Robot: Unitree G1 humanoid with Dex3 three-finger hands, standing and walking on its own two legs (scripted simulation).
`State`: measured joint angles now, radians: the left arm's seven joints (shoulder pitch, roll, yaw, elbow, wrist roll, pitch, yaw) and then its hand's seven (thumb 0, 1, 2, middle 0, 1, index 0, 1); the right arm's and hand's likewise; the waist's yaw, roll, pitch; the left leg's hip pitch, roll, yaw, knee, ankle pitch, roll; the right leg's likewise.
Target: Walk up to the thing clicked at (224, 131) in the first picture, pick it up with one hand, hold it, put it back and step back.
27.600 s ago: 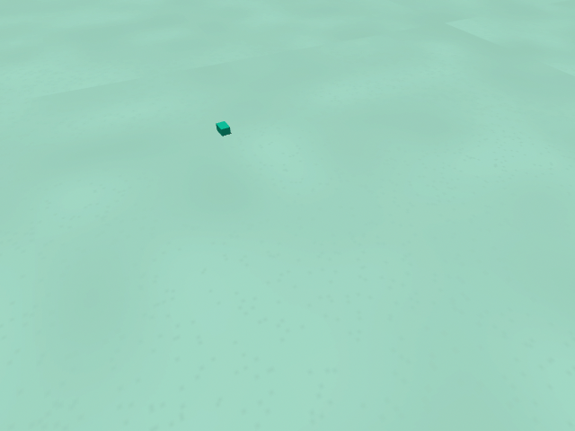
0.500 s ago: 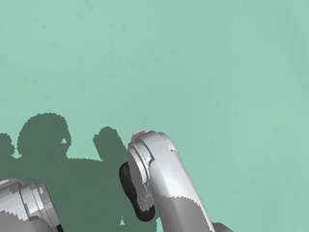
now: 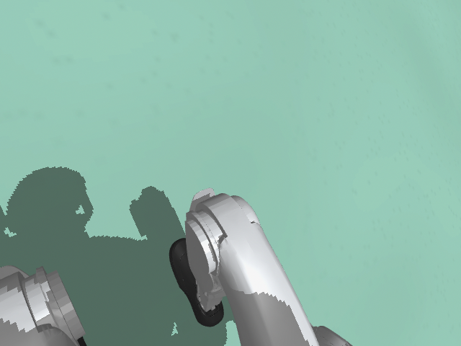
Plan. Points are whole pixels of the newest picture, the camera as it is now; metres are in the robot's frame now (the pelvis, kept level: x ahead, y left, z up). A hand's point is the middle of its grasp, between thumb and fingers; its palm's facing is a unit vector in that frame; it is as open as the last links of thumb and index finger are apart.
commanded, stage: open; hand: left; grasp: from above
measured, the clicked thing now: out of the picture +0.47 +0.29 -0.28
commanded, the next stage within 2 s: withdraw in 0.86 s
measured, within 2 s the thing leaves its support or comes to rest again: neither
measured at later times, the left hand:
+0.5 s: hand out of the picture +0.46 +0.29 -0.26, palm faces -0.43 -0.17 -0.88, open 12.2 cm
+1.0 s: hand out of the picture +0.46 +0.29 -0.26, palm faces -0.43 -0.17 -0.89, open 12.5 cm
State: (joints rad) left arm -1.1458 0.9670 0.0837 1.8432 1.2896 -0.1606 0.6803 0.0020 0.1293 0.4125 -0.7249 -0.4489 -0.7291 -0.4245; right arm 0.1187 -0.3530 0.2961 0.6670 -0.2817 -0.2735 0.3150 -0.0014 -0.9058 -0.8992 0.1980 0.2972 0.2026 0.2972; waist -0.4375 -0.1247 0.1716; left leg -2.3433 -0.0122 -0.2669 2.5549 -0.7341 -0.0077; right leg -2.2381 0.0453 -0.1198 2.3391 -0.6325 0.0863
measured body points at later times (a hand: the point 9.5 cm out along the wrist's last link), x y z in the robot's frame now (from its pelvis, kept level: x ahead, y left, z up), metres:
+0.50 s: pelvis +0.00 +0.00 +0.00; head +0.29 +0.13 +0.32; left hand +0.48 +0.30 -0.21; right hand +0.03 -0.24 -0.04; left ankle +0.06 +0.12 -0.27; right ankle +0.13 -0.14 -0.27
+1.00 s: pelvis +0.00 +0.00 +0.01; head +0.29 +0.13 +0.32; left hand +0.48 +0.30 -0.21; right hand +0.03 -0.24 -0.03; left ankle +0.06 +0.12 -0.27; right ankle +0.13 -0.14 -0.27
